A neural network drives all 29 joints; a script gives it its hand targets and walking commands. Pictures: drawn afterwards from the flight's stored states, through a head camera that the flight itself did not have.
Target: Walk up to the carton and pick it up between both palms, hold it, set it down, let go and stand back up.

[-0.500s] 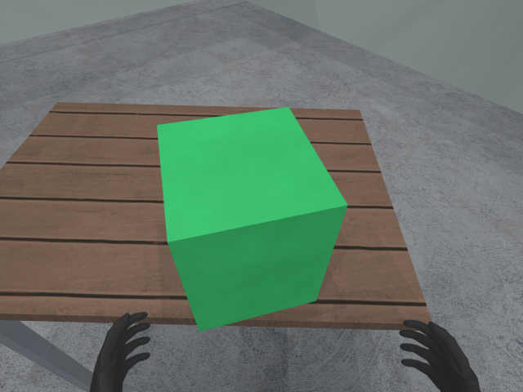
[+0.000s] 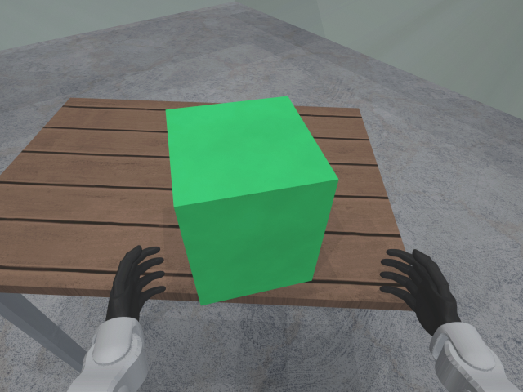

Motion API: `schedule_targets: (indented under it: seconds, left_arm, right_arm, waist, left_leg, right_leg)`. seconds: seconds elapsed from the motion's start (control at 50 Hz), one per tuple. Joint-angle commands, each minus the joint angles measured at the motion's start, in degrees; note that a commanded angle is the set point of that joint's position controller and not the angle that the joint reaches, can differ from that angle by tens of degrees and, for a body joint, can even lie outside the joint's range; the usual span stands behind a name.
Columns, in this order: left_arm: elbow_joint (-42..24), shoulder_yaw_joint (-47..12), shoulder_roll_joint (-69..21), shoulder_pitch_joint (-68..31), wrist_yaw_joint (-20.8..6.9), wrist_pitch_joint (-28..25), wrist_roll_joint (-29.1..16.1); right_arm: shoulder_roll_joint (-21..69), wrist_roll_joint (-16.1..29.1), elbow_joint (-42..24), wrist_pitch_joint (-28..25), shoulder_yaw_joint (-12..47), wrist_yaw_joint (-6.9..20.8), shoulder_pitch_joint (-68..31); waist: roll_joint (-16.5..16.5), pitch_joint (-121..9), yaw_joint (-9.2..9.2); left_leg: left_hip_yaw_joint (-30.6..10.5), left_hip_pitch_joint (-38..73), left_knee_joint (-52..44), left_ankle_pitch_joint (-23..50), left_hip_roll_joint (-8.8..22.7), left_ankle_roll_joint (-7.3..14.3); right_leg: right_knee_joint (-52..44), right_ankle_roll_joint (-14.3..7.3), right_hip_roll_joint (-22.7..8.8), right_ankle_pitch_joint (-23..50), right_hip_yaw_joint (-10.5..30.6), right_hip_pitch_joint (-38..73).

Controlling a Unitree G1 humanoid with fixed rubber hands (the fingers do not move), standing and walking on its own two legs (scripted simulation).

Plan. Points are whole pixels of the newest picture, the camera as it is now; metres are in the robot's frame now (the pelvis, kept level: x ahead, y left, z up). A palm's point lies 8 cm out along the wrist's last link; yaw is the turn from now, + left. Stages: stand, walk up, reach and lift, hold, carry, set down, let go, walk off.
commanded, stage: reach and lift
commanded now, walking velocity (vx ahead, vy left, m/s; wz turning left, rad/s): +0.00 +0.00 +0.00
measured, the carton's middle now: (244, 201) +0.40 +0.09 +0.08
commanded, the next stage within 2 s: none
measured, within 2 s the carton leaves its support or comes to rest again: neither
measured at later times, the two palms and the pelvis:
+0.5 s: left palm (129, 245) +0.27 +0.22 +0.12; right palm (423, 237) +0.33 -0.18 +0.11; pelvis +0.03 +0.00 +0.00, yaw +0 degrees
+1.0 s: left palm (118, 201) +0.30 +0.24 +0.17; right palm (411, 179) +0.39 -0.16 +0.17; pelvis +0.03 +0.00 +0.00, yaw +1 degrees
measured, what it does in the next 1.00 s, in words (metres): stands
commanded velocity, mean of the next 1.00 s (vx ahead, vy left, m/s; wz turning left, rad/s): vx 0.00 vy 0.00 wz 0.00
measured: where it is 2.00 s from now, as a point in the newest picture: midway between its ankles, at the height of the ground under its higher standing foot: outside the picture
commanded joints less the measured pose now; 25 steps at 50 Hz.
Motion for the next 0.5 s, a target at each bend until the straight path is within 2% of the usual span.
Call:
schedule_targets:
  seconds: [0.0, 0.02, 0.06, 0.1, 0.14, 0.18, 0.2, 0.22, 0.28, 0.3, 0.34, 0.38, 0.4, 0.44, 0.48]
  left_arm:
    - [-15.78, 3.68, 3.86, -16.42, 0.62, -0.05, 0.1]
    - [-16.38, 3.79, 4.0, -15.93, 0.66, 0.54, 0.11]
    - [-14.32, 4.71, 4.2, -20.01, 0.39, 2.29, -0.14]
    - [-14.02, 5.01, 4.58, -22.14, 0.54, 3.62, 0.04]
    - [-15.13, 4.87, 3.75, -23.96, 0.54, 5.08, -0.22]
    - [-15.24, 5.2, 4.15, -24.96, 0.24, 6.16, -0.45]
    - [-15.09, 5.66, 3.71, -25.66, 0.19, 6.96, -0.12]
    - [-13.77, 6.39, 4.67, -27.0, -0.07, 7.87, -0.05]
    - [-16.01, 7.59, 4.28, -27.51, -0.38, 9.9, -0.06]
    - [-15.7, 7.88, 4.15, -26.8, -0.37, 10.97, 0.82]
    - [-17.95, 8.66, 4.53, -27.04, -0.83, 11.48, 0.45]
    - [-18.9, 10.05, 4.95, -26.38, -1.49, 12.77, 0.82]
    - [-18.94, 10.71, 4.65, -25.06, -1.89, 13.11, 1.56]
    - [-21.38, 10.52, 5.03, -27.72, -2.26, 13.81, 1.2]
    - [-21.74, 11.37, 5.49, -28.32, -2.77, 14.14, 1.43]
  right_arm:
    - [-9.33, 0.9, -13.9, -1.56, -6.29, -0.36, -16.39]
    - [-9.8, 0.92, -13.29, -1.05, -6.47, -0.56, -15.83]
    - [-9.41, 1.22, -12.73, 0.06, -5.61, -0.73, -20.36]
    - [-10.58, 1.53, -11.3, 0.91, -6.03, -0.89, -22.39]
    - [-11.11, 2.29, -10.47, 1.52, -5.49, -0.9, -24.89]
    - [-11.82, 2.61, -9.6, 2.16, -6.11, -1.05, -26.15]
    - [-12.11, 2.75, -9.02, 2.59, -5.99, -1.34, -27.38]
    - [-12.13, 2.96, -8.41, 3.01, -5.77, -1.54, -29.48]
    - [-12.76, 3.95, -10.21, 3.53, -5.39, -2.33, -31.97]
    - [-13.26, 4.59, -9.34, 3.87, -4.94, -2.57, -32.19]
    - [-13.75, 4.94, -9.86, 4.0, -4.68, -3.16, -32.91]
    - [-14.35, 5.34, -11.01, 4.37, -4.25, -3.86, -33.74]
    - [-14.5, 5.83, -9.71, 4.74, -3.59, -4.15, -33.22]
    - [-14.32, 6.63, -10.77, 4.97, -3.3, -4.65, -35.95]
    - [-14.64, 7.37, -11.11, 5.08, -3.24, -4.99, -37.65]
  waist:
    - [-0.95, -8.59, -0.08]
    - [-1.01, -8.96, -0.7]
    - [-1.11, -9.63, -0.14]
    - [0.28, -11.19, -0.74]
    - [1.1, -12.25, -0.57]
    - [0.25, -13.57, -1.57]
    - [0.77, -13.67, -1.25]
    - [-0.41, -13.31, -1.13]
    - [-0.17, -15.16, -0.71]
    - [0.81, -14.58, -0.23]
    - [0.2, -17.37, -1.09]
    - [-1.05, -17.21, -0.84]
    - [-0.09, -17.14, -1.08]
    - [1.4, -18.12, -1.61]
    - [1.13, -18.81, -1.39]
  left_leg:
    - [-1.33, -5.12, -5.48, -10.4, -1.34, 0.99]
    - [-1.72, -4.48, -5.46, -10.05, -1.0, 0.86]
    - [-1.46, -4.89, -5.53, -10.7, -1.16, 1.22]
    - [-1.76, -4.38, -5.74, -10.41, -0.76, 1.0]
    - [-2.27, -4.07, -5.74, -9.87, -0.47, 0.79]
    - [-2.34, -3.43, -5.32, -7.69, -0.27, 0.73]
    - [-2.07, -2.08, -5.05, -7.0, -0.33, 0.53]
    - [-1.78, -2.24, -4.95, -6.2, -0.76, 0.58]
    - [-1.33, -0.61, -3.65, -1.38, -1.17, 0.39]
    - [-1.46, 0.12, -3.53, 1.51, -0.98, 0.23]
    - [-1.18, 1.79, -1.88, 6.18, -1.71, -0.01]
    - [-1.08, 2.91, -0.72, 9.88, -2.03, -0.09]
    - [-0.66, 4.21, -0.19, 12.44, -2.59, -0.46]
    - [-0.83, 5.03, 0.3, 14.13, -2.79, -0.92]
    - [-0.92, 5.12, 0.95, 14.97, -3.07, -0.95]
  right_leg:
    - [-7.78, -0.51, -1.18, -17.43, 5.06, 4.48]
    - [-7.88, -0.75, -1.2, -16.76, 5.28, 4.78]
    - [-7.78, -0.81, -1.23, -17.43, 5.2, 5.37]
    - [-7.0, -1.3, -0.57, -15.3, 4.74, 5.38]
    - [-6.59, -1.51, -0.03, -13.08, 4.37, 5.6]
    - [-6.03, -1.34, 0.28, -11.06, 3.89, 6.53]
    - [-6.5, -1.59, 0.11, -11.14, 4.15, 6.4]
    - [-7.06, -1.1, -0.25, -11.62, 4.46, 6.03]
    - [-6.26, -0.9, 0.37, -8.07, 3.93, 7.14]
    - [-5.73, -0.93, 0.84, -5.0, 3.63, 7.32]
    - [-5.26, -0.69, 1.2, -1.3, 3.39, 8.94]
    - [-4.78, -0.21, 1.45, 1.61, 3.24, 9.4]
    - [-4.91, -0.25, 1.69, 3.81, 3.03, 9.49]
    - [-4.65, -0.47, 2.08, 5.31, 2.54, 9.25]
    - [-4.77, -0.1, 1.65, 6.38, 2.74, 9.23]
